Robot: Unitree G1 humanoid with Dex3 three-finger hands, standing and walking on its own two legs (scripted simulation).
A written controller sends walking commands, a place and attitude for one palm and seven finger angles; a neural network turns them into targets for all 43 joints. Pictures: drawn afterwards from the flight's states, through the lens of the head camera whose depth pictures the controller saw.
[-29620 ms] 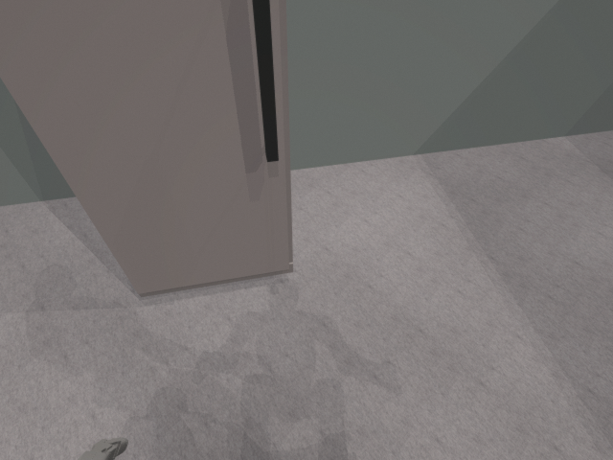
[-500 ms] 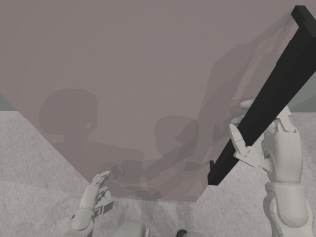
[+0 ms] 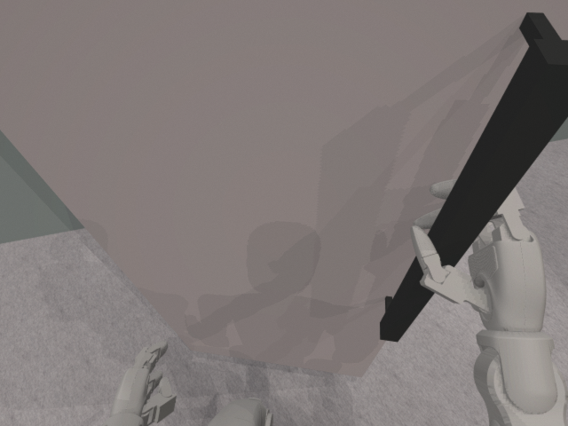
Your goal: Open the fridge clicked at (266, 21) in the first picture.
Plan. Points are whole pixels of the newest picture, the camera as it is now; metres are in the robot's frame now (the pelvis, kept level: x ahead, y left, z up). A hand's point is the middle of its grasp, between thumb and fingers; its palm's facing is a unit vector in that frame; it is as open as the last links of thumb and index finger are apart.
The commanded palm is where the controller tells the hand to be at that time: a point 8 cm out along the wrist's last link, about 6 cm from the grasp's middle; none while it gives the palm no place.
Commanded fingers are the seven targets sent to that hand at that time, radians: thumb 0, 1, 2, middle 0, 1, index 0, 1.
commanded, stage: walk backward, drawing the door open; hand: right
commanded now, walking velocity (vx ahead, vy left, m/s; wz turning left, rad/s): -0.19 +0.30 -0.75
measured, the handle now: (431, 243) +0.31 -0.13 +0.14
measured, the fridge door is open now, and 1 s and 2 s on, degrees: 21 64 64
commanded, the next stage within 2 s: stop walking and hold the door back in 0.92 s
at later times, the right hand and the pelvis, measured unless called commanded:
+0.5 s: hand out of the picture +0.08 -0.04 +0.18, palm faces +0.39 +0.90 -0.20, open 7.4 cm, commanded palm +0.03 -0.07 +0.17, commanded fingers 0.00 -0.90 -0.90 0.45 1.40 0.45 1.40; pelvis -0.09 +0.17 +0.00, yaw -21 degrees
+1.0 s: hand out of the picture -0.04 +0.09 +0.18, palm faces +0.78 +0.56 -0.28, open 7.4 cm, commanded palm -0.10 +0.08 +0.18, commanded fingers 0.00 -0.90 -0.90 0.45 1.40 0.45 1.40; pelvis -0.10 +0.37 +0.01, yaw -41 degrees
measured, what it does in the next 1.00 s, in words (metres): steps to the left, turning right: left foot, then right foot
